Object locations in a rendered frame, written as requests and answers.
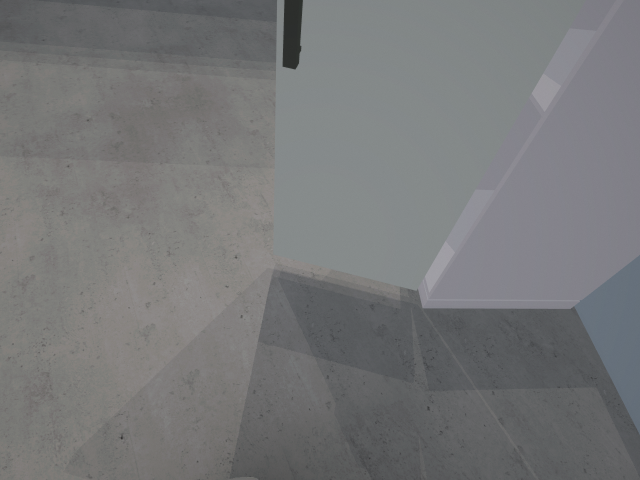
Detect handle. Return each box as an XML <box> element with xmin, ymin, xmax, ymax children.
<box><xmin>283</xmin><ymin>0</ymin><xmax>303</xmax><ymax>69</ymax></box>

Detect fridge door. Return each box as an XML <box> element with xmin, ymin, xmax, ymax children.
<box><xmin>273</xmin><ymin>0</ymin><xmax>586</xmax><ymax>291</ymax></box>

